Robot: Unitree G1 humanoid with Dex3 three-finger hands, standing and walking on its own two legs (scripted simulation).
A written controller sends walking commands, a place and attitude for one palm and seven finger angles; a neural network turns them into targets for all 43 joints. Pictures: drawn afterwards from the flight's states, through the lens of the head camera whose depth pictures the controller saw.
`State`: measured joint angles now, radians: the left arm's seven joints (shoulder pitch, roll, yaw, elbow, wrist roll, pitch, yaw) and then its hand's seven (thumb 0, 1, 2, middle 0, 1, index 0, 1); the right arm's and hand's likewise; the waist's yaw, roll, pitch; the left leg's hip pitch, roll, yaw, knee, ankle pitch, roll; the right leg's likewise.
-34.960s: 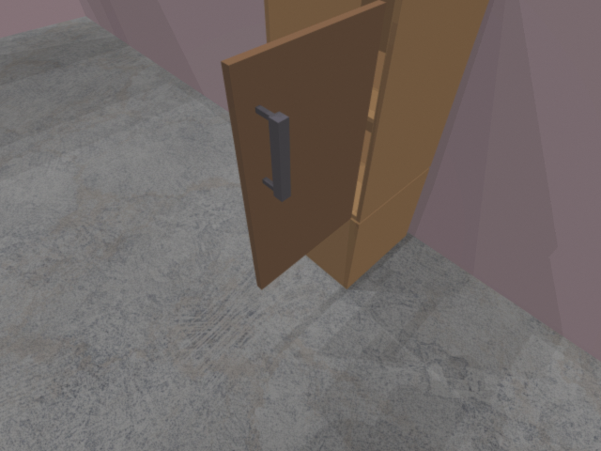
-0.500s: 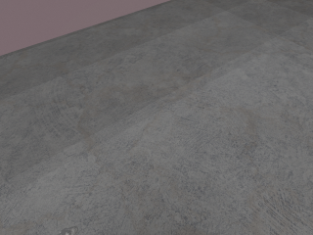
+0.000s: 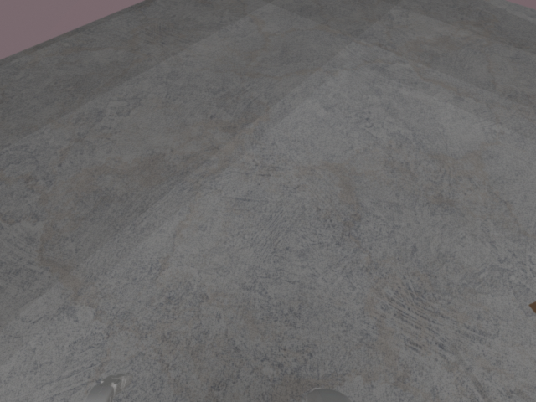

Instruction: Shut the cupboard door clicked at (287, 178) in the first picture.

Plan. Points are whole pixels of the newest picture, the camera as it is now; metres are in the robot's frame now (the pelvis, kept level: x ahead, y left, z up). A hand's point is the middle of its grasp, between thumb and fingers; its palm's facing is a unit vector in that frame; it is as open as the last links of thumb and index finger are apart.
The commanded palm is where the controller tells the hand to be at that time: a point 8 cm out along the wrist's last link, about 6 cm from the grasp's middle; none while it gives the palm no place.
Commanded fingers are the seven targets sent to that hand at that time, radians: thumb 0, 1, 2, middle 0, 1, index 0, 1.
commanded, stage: turn to face it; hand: left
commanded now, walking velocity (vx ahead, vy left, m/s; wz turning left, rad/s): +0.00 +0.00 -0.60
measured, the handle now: out of the picture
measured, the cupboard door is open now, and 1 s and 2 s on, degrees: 58 58 58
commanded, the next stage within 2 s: take the last steps up to it in 1.88 s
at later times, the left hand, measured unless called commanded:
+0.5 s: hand (174, 391) +0.15 +0.16 -0.17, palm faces -0.24 -0.94 -0.23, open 7.4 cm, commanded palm none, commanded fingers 0.00 0.90 0.90 -0.20 -0.30 -0.20 -0.30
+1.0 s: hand (238, 326) +0.26 +0.07 -0.15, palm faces -0.55 -0.78 -0.29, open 7.4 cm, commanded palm none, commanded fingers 0.00 0.90 0.90 -0.20 -0.30 -0.20 -0.30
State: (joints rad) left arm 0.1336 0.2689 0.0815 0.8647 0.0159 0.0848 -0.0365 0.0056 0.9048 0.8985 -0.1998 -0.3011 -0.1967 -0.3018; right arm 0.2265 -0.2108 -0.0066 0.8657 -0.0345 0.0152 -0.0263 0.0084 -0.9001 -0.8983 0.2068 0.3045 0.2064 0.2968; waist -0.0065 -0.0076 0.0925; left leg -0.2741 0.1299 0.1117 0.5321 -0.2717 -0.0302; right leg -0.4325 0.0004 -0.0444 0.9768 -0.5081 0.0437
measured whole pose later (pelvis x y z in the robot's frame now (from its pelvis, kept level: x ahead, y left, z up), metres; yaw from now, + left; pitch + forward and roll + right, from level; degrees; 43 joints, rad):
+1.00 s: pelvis +0.04 -0.04 -0.01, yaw -34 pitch +1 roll +0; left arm 0.14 0.23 0.05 0.86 0.02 0.04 -0.01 0.00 0.90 0.90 -0.20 -0.30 -0.20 -0.30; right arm 0.22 -0.30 -0.06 0.92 -0.01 0.07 -0.02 0.01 -0.90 -0.90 0.20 0.30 0.20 0.30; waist -0.02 0.06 0.08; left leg -0.44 0.11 0.05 1.06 -0.50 -0.07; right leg -0.30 0.01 -0.02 0.60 -0.32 -0.02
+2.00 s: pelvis +0.10 -0.09 -0.01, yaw -62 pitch +2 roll -1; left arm 0.19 0.24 0.06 0.96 0.01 0.07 0.00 0.00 0.90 0.90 -0.20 -0.30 -0.20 -0.30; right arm 0.20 -0.19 0.00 0.91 -0.03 0.01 -0.03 0.01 -0.90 -0.90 0.20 0.30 0.20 0.30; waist 0.00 -0.04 0.05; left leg -0.31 0.05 0.09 0.59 -0.31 0.02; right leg -0.36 0.03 0.03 0.91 -0.52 0.01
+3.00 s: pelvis +0.07 -0.31 -0.01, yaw -71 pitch +1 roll +1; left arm 0.11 0.16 0.03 0.95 0.03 0.02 0.02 0.00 0.90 0.90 -0.20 -0.30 -0.20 -0.30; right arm 0.21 -0.22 -0.07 1.01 -0.01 0.07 -0.03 0.01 -0.90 -0.90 0.21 0.30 0.20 0.30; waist -0.03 0.04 0.11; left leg -0.41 0.03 0.01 1.06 -0.55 -0.04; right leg -0.35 -0.06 -0.04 0.61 -0.27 0.01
